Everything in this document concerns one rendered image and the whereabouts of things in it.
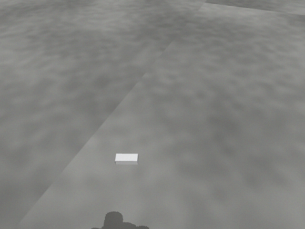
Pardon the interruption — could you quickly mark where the carton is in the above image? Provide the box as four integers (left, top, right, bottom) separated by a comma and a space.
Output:
115, 154, 138, 165

